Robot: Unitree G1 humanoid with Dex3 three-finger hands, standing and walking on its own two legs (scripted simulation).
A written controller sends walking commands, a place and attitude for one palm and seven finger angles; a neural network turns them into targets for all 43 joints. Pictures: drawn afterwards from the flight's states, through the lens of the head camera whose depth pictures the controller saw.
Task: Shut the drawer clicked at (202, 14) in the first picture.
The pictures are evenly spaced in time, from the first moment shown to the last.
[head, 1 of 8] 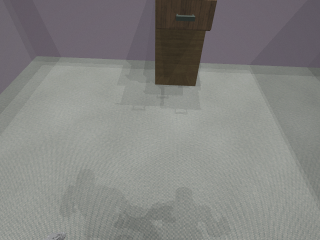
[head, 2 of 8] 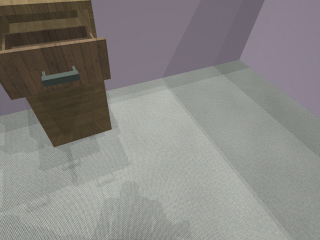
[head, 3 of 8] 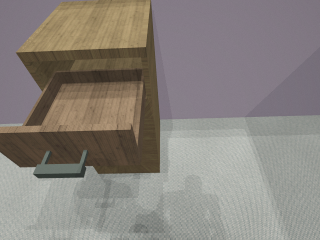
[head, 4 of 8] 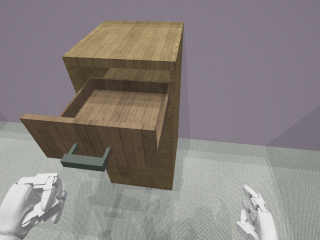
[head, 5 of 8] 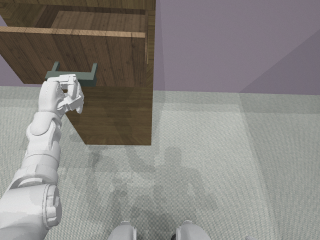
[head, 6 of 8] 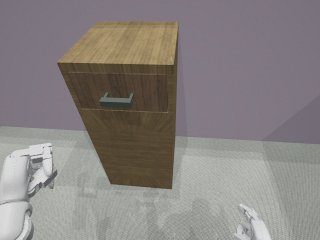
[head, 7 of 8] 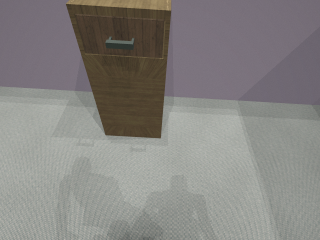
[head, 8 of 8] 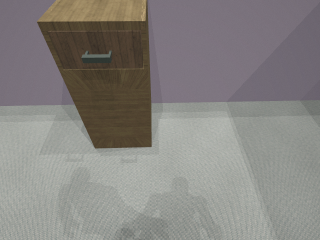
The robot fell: no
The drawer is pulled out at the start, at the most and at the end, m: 0.30 0.30 0.00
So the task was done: yes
